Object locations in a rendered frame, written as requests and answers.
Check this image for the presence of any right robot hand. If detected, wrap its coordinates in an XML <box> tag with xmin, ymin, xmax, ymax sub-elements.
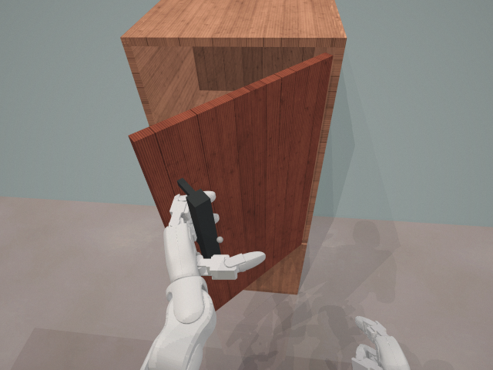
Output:
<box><xmin>351</xmin><ymin>316</ymin><xmax>410</xmax><ymax>370</ymax></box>

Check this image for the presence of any left robot hand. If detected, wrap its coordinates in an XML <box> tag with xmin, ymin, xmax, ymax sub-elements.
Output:
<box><xmin>163</xmin><ymin>191</ymin><xmax>266</xmax><ymax>284</ymax></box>

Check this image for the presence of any robot left forearm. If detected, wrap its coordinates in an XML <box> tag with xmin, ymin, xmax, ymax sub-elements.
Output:
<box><xmin>140</xmin><ymin>276</ymin><xmax>216</xmax><ymax>370</ymax></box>

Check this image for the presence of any cupboard door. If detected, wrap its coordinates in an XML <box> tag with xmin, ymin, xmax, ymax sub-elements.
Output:
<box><xmin>129</xmin><ymin>53</ymin><xmax>333</xmax><ymax>311</ymax></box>

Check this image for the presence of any handle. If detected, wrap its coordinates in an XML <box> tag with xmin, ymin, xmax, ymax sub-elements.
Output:
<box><xmin>177</xmin><ymin>178</ymin><xmax>221</xmax><ymax>259</ymax></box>

